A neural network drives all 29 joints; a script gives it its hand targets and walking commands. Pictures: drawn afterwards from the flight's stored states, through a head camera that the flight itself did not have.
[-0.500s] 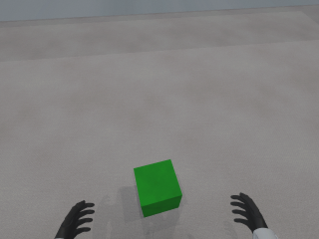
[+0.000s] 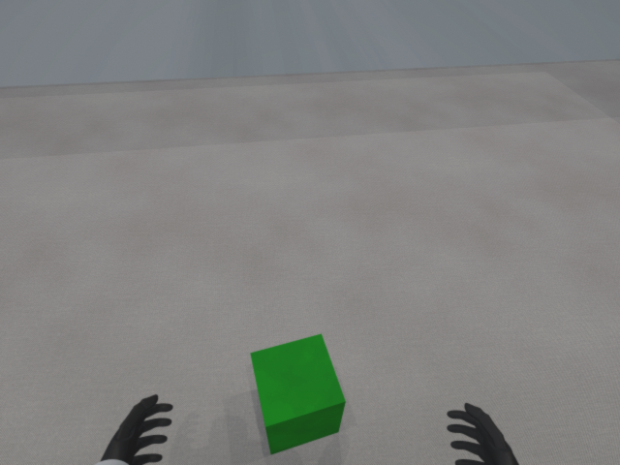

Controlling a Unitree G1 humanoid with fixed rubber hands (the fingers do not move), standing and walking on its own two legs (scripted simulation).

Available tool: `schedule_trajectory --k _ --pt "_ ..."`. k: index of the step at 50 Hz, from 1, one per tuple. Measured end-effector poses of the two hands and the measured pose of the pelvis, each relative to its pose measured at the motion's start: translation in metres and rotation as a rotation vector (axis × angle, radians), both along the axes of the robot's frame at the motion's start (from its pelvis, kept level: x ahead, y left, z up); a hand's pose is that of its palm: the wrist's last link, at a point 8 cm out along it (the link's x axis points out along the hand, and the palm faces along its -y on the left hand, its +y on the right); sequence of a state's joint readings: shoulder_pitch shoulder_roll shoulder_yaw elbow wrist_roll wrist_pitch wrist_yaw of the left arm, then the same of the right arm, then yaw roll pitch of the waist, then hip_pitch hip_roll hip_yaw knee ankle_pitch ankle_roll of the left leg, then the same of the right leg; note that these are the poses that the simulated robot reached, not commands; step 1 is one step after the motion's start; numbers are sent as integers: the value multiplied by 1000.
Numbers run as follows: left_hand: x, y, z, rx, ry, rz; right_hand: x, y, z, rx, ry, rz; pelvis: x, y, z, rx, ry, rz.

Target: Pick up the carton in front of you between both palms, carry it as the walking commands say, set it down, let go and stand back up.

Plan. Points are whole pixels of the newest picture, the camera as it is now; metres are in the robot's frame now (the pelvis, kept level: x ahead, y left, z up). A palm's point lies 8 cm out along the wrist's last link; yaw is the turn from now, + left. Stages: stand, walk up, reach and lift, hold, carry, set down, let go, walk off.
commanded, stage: stand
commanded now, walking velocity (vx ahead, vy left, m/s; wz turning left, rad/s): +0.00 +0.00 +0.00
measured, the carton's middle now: (296, 394) +0.47 +0.03 -0.65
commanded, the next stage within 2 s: none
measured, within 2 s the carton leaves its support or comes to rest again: neither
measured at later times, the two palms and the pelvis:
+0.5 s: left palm (88, 463) +0.18 +0.30 -0.10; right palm out of the picture +0.15 -0.28 -0.07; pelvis +0.03 +0.02 +0.00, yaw -1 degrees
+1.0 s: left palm out of the picture +0.14 +0.31 -0.10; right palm out of the picture +0.12 -0.28 -0.08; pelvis +0.01 +0.02 +0.01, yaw -1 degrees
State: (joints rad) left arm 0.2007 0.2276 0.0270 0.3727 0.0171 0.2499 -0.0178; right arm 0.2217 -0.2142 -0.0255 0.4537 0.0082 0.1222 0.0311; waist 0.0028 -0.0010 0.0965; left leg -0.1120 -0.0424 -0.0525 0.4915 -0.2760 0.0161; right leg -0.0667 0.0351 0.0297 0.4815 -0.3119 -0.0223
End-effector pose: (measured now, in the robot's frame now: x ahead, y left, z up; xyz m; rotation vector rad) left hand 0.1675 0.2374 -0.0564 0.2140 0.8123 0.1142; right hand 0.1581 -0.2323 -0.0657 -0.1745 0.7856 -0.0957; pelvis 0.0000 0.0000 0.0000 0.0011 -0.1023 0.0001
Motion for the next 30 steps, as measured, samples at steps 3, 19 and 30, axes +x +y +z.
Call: schedule_trajectory --k 3,19,30 --pt "-1 11 -7 35 -20 -2 -6 -7 -4 -73 29 13 -1 3 -2 0 40 -3" --pt "-1 56 -41 95 101 -15 -17 -50 -3 -232 137 -71 23 16 -2 -8 106 -23" --pt "10 61 -40 108 109 -19 -15 -41 -11 -212 161 -82 29 21 0 -7 98 -27"
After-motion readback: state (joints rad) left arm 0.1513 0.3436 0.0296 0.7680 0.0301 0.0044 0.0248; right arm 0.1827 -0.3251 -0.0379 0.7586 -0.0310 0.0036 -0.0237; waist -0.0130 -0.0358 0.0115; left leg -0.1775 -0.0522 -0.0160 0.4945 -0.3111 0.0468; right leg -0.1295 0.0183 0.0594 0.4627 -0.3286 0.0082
